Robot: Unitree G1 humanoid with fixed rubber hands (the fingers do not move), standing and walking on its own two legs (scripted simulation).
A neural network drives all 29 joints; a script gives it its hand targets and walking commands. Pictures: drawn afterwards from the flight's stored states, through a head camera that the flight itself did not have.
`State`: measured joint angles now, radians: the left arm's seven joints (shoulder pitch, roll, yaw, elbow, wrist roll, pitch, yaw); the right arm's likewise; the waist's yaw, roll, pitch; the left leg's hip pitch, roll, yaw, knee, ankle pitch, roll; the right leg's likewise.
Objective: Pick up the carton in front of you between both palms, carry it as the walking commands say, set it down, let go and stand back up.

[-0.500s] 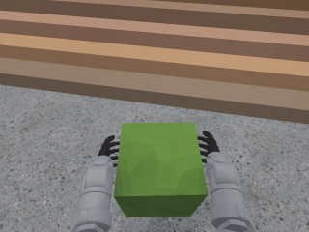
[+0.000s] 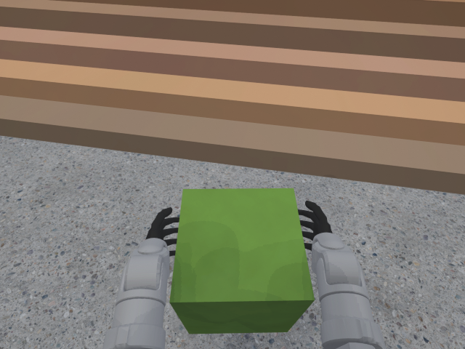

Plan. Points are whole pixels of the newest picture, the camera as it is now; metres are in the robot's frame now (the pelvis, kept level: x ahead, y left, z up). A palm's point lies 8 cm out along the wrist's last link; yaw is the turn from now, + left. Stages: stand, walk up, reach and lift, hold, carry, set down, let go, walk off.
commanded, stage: hold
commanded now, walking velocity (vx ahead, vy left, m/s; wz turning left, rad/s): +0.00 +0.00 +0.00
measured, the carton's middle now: (238, 265) +0.29 +0.00 -0.04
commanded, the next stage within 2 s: carry in 0.30 s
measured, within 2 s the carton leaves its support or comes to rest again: neither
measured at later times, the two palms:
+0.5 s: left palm (164, 232) +0.29 +0.13 +0.06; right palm (332, 230) +0.30 -0.17 +0.06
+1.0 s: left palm (197, 158) +0.47 +0.08 +0.08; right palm (336, 163) +0.46 -0.22 +0.08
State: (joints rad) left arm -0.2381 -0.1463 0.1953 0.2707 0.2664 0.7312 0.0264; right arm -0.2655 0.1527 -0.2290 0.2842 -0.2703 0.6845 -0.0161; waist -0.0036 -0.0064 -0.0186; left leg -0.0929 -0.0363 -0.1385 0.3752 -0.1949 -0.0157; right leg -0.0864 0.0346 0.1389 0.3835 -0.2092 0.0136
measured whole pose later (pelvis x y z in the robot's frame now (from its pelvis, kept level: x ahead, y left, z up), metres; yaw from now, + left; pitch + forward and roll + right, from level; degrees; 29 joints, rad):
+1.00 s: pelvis +0.23 -0.05 -0.02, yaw -1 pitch +4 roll +0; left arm 0.03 -0.13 0.06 -0.53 0.02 1.22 0.14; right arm 0.01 0.13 -0.05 -0.54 -0.02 1.20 -0.16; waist -0.04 0.04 -0.16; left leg -0.05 0.10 0.15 0.48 -0.47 -0.05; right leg -0.47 -0.06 -0.22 0.53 -0.15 -0.03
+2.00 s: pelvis +0.88 -0.09 -0.03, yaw -1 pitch +2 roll -1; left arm -0.11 -0.13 0.07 -0.52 0.00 1.21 0.17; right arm -0.10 0.10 -0.09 -0.56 -0.01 1.19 -0.16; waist 0.03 0.05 -0.08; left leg -0.09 0.10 0.13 0.84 -0.51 -0.01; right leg -0.51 -0.05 -0.23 0.64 -0.16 -0.09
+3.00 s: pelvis +1.50 -0.16 +0.10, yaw -1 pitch +4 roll -3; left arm -0.53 -0.13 0.19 -0.20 -0.01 1.14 0.23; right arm -0.47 0.15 -0.35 -0.28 -0.07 1.11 -0.12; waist 0.20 0.02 0.11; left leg -0.64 -0.11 -0.13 1.84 -0.26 0.09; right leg -0.54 0.09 -0.19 0.88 -0.42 -0.13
